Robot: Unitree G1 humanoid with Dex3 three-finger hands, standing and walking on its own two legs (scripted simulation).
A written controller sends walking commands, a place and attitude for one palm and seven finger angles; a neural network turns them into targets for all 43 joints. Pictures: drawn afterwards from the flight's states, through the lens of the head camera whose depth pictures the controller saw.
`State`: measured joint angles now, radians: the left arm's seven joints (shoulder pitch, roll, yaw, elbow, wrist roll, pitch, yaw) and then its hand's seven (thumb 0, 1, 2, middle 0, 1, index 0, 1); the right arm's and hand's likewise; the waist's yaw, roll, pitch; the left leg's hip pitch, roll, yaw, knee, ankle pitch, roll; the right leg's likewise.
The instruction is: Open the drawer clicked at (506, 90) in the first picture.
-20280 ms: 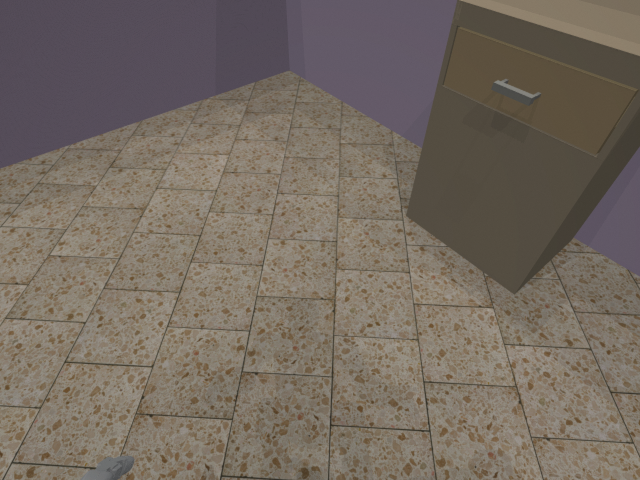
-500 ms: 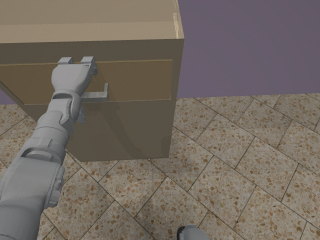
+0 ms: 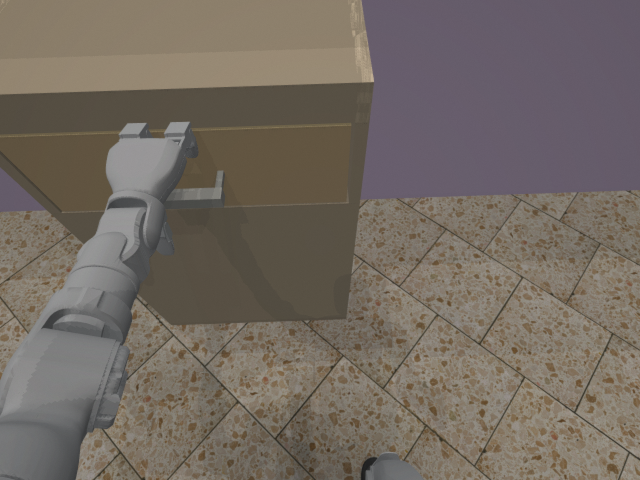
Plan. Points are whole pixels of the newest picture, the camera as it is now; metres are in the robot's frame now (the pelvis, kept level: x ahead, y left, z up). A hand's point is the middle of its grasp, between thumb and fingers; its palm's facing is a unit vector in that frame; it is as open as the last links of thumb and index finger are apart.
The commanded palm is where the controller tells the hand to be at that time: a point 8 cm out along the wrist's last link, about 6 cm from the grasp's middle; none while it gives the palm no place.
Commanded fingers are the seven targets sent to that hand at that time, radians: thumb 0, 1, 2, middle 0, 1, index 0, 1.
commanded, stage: move the hooked fingers above the handle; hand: left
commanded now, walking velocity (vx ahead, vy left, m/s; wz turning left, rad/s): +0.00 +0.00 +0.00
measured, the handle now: (186, 188) +0.54 +0.20 -0.02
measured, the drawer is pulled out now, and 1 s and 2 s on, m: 0.00 0.00 0.00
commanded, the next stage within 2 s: none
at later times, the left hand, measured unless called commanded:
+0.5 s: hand (144, 196) +0.48 +0.22 +0.04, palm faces -0.03 +0.04 -1.00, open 13.8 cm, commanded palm +0.45 +0.21 +0.10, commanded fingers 0.00 -0.50 0.30 -0.30 -1.20 -0.30 -1.20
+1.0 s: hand (139, 211) +0.46 +0.23 +0.03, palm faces -0.18 +0.05 -0.98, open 13.8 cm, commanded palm +0.46 +0.21 +0.09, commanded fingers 0.00 -0.50 0.30 -0.30 -1.20 -0.30 -1.20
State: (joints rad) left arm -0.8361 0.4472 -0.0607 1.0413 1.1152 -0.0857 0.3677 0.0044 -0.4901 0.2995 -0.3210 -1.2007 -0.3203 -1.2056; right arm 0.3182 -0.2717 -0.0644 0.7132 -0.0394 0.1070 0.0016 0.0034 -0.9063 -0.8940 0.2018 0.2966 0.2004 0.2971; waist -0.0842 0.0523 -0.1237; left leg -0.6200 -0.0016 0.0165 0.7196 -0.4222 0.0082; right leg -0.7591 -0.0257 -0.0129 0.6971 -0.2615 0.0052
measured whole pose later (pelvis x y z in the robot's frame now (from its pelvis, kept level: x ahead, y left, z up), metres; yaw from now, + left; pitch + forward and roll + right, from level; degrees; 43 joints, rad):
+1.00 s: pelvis +0.00 +0.00 +0.00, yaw -1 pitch +17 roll +0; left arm -0.82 0.49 -0.10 1.09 1.06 -0.01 0.23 0.00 -0.49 0.30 -0.32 -1.20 -0.31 -1.20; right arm 0.33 -0.27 -0.05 0.70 -0.01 0.11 -0.02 0.00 -0.91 -0.89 0.20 0.30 0.20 0.30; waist -0.07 0.06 -0.10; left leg -0.58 0.00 0.03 0.68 -0.40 0.02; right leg -0.72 -0.02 0.00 0.66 -0.24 0.01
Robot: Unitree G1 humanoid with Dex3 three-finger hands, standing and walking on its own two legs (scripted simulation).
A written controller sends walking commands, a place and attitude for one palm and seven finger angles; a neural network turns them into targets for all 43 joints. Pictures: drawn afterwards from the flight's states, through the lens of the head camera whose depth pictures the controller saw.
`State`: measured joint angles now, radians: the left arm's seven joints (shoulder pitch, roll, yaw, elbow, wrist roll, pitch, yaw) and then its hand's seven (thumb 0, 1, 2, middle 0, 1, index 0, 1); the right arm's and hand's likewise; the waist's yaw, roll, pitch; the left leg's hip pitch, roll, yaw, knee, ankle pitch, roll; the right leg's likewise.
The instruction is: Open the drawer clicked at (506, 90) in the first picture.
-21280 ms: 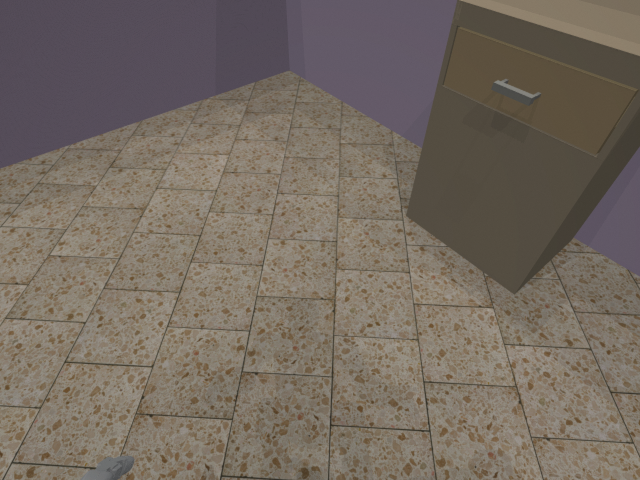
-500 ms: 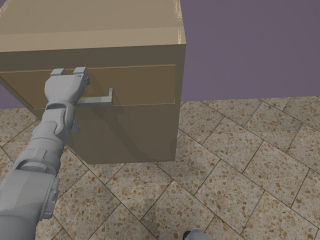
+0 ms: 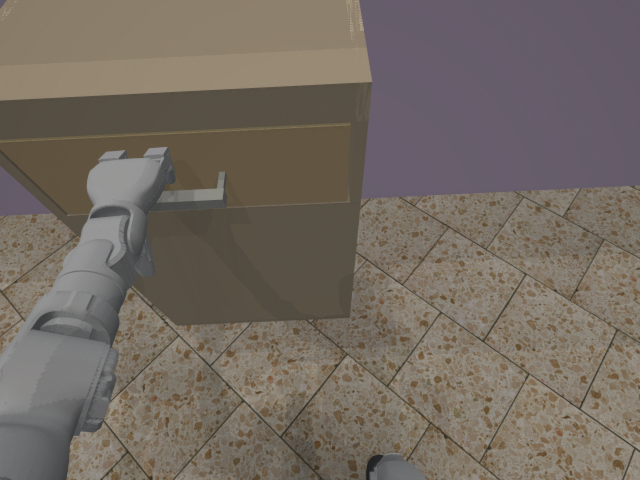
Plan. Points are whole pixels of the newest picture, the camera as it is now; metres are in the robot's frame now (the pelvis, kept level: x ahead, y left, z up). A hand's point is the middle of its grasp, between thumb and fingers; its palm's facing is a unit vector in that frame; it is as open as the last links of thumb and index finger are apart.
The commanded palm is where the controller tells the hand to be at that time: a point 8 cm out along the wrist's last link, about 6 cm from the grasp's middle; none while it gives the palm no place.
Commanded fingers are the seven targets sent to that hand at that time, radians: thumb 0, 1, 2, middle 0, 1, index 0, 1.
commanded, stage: move the hooked fingers above the handle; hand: left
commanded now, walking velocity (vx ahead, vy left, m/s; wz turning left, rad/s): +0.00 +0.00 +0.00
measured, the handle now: (188, 189) +0.54 +0.20 -0.02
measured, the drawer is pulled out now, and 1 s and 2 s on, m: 0.00 0.00 0.00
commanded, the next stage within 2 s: lower the fingers behind the handle in 1.48 s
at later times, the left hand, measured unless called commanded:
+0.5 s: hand (145, 198) +0.47 +0.23 +0.05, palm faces -0.12 +0.04 -0.99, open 13.7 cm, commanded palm +0.45 +0.21 +0.09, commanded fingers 0.00 -0.50 0.30 -0.30 -1.20 -0.30 -1.20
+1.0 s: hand (171, 181) +0.49 +0.19 +0.05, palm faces -0.01 +0.06 -1.00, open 13.4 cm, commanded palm +0.46 +0.22 +0.09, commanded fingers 0.00 -0.50 0.30 -0.30 -1.20 -0.30 -1.20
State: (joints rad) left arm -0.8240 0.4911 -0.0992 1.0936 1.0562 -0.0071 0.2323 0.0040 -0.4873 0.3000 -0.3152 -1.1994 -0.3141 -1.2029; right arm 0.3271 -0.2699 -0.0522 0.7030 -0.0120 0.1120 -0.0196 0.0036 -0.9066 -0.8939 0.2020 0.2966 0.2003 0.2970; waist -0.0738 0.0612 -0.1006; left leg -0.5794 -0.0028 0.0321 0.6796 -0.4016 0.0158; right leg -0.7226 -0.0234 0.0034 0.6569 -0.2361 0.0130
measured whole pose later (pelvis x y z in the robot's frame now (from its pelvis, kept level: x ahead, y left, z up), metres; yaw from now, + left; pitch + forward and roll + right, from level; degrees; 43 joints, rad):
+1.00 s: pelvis -0.01 +0.00 -0.01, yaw -1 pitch +18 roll +1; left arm -0.93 0.45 -0.05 1.14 1.09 0.06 0.35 0.00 -0.49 0.30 -0.38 -1.25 -0.37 -1.28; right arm 0.27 -0.27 -0.01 0.72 -0.01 0.15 -0.01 0.00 -0.91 -0.89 0.20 0.30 0.20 0.30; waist -0.12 0.08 -0.12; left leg -0.63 0.00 0.05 0.72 -0.40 0.01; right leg -0.79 -0.02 0.02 0.70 -0.23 0.01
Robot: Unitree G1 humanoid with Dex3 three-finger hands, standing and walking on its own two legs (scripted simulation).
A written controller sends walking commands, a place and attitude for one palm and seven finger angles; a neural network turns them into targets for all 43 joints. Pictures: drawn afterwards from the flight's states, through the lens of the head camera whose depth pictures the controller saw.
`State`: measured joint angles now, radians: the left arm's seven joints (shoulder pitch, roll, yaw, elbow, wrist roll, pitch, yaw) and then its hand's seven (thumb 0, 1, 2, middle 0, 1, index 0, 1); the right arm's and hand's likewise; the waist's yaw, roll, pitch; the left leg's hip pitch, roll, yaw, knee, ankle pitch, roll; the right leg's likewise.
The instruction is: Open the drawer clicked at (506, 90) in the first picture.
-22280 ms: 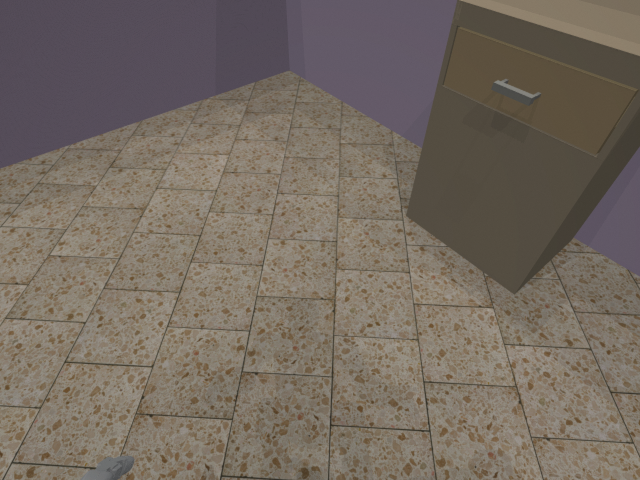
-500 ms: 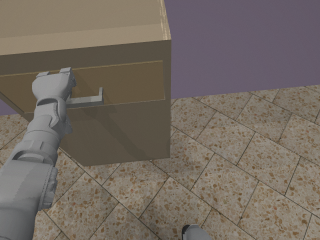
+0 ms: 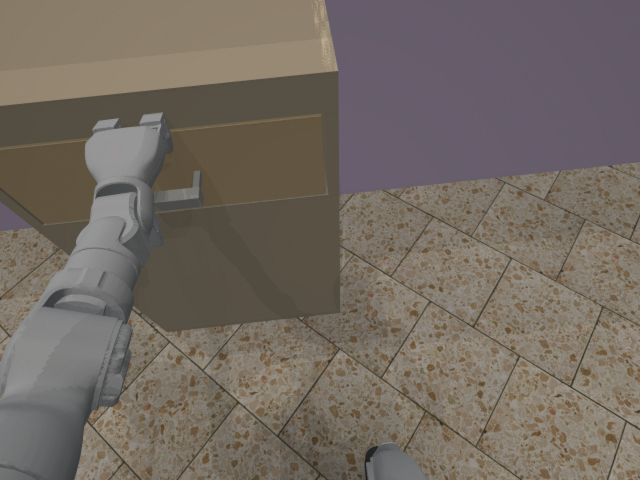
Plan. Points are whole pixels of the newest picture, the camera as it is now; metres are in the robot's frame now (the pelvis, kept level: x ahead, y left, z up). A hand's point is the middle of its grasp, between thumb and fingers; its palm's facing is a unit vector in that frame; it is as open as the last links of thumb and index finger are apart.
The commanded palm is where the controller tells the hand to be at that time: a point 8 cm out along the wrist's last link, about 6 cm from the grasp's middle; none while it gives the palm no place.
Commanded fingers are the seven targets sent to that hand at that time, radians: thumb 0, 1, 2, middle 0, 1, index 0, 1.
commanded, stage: move the hooked fingers above the handle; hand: left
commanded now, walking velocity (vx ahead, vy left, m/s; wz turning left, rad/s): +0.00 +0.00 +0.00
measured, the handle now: (164, 190) +0.55 +0.21 -0.02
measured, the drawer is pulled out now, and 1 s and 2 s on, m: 0.00 0.00 0.00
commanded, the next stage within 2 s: lower the fingers behind the handle in 0.48 s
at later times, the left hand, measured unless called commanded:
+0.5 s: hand (128, 187) +0.51 +0.23 +0.05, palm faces +0.08 +0.03 -1.00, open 13.6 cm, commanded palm +0.48 +0.22 +0.10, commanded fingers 0.00 -0.50 0.30 -0.30 -1.20 -0.30 -1.20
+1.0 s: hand (142, 211) +0.49 +0.23 +0.01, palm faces +0.06 +0.02 -1.00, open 13.8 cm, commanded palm +0.47 +0.22 +0.07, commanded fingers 0.00 -0.50 0.30 -0.30 -1.20 -0.30 -1.20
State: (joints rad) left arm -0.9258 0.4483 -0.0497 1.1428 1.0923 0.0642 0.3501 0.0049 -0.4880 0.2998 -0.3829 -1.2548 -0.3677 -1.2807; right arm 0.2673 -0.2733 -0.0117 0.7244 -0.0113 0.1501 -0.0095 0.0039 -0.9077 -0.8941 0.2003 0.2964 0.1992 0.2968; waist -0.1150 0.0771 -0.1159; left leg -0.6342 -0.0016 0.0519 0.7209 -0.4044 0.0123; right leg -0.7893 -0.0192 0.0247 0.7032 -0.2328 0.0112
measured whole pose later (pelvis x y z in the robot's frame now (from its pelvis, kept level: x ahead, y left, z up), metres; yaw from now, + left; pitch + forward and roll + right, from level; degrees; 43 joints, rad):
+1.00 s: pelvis +0.00 +0.00 -0.02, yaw +2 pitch +23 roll +0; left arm -0.83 0.47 0.00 1.05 1.16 -0.11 0.47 0.01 -0.49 0.30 -0.32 -1.20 -0.32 -1.21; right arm 0.31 -0.28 -0.07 0.74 -0.07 0.08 0.02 0.00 -0.91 -0.89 0.20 0.30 0.20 0.30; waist -0.10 0.05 -0.14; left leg -0.81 0.00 0.02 0.88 -0.48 0.01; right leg -0.94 -0.03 -0.01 0.84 -0.30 0.01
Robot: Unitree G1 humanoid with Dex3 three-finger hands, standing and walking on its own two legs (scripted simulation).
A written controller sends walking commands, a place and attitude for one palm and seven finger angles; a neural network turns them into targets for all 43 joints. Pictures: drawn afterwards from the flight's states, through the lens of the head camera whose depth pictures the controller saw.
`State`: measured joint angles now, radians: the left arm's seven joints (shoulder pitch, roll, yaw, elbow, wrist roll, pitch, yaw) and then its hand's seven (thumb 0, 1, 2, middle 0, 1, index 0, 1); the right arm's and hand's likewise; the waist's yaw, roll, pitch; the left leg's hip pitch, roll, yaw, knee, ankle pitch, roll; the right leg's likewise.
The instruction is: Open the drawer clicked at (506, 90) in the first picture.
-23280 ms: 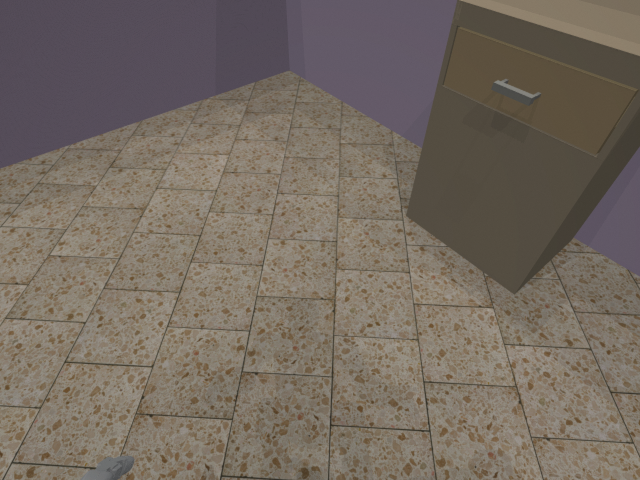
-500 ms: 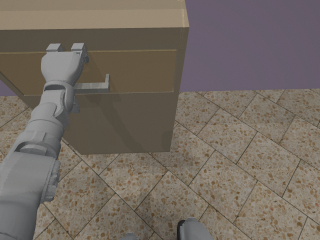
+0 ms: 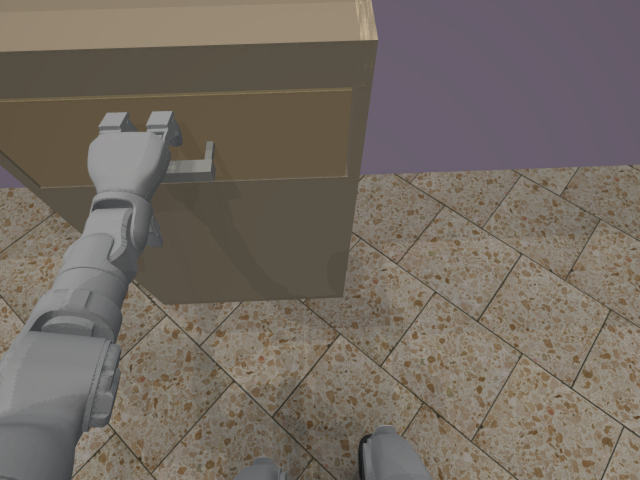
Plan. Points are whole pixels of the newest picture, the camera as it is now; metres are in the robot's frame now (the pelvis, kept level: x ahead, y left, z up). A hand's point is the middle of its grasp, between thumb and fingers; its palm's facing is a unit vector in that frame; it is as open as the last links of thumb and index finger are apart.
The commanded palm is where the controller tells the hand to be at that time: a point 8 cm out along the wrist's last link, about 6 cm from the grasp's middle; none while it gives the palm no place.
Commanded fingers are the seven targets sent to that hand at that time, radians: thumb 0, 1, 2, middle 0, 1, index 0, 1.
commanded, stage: lower the fingers behind the handle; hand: left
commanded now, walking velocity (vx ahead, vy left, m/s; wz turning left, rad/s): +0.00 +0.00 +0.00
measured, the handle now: (173, 160) +0.55 +0.19 +0.00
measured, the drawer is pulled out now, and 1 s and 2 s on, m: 0.00 0.00 0.00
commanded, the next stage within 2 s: lift the fingers back up to retry in 1.18 s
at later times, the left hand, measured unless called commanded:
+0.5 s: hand (155, 192) +0.49 +0.21 +0.01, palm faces +0.00 +0.01 -1.00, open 13.8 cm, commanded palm +0.47 +0.20 +0.05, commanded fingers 0.00 -0.50 0.30 -0.30 -1.20 -0.30 -1.20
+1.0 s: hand (158, 187) +0.50 +0.20 +0.01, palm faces -0.03 +0.05 -1.00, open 13.8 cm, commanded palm +0.47 +0.21 +0.03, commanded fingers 0.00 -0.50 0.30 -0.30 -1.20 -0.30 -1.20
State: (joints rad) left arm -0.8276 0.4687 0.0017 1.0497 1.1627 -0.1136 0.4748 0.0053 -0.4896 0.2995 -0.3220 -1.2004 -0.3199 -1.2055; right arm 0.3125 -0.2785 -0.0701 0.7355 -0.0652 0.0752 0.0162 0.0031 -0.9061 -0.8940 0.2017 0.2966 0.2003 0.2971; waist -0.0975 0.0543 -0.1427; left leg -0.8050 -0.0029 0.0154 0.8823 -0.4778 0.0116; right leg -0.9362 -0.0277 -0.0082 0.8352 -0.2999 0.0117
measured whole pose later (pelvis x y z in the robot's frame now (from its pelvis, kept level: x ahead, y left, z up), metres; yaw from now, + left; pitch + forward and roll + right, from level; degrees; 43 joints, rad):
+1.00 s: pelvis -0.03 +0.00 -0.03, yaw +0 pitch +25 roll +0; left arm -0.98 0.54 -0.06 1.15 1.12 -0.07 0.34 0.01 -0.49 0.30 -0.26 -1.33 -0.32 -1.20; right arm 0.35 -0.29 -0.03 0.70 -0.03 0.04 -0.02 0.00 -0.91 -0.89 0.20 0.30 0.20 0.30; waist -0.14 0.05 -0.15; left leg -0.98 0.00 0.02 1.05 -0.51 0.02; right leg -1.11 -0.03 0.00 0.98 -0.31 0.01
